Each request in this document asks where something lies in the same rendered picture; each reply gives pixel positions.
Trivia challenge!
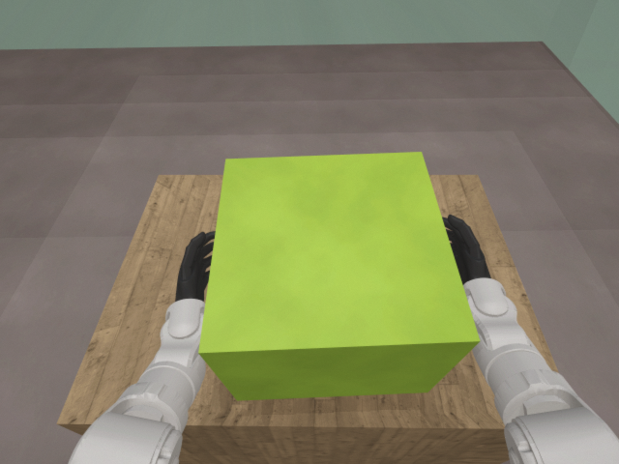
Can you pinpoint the right robot upper arm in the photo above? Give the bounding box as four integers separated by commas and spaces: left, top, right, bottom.
504, 407, 619, 464

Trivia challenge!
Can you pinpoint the left robot upper arm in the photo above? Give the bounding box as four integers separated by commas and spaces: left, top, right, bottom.
74, 412, 183, 464

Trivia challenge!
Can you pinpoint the carton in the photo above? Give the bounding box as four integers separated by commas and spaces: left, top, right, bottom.
198, 152, 480, 401

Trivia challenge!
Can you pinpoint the robot right forearm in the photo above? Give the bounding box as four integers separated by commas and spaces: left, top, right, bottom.
463, 277, 619, 450

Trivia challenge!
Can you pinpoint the right robot hand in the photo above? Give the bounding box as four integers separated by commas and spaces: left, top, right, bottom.
442, 215, 491, 285

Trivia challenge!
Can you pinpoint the pedestal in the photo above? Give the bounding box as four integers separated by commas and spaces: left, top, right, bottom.
56, 175, 559, 464

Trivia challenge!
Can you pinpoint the robot left forearm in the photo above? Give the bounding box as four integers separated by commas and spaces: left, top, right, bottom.
68, 299, 206, 464

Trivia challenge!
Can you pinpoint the left robot hand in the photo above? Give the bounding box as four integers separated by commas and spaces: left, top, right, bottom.
175, 231, 216, 302

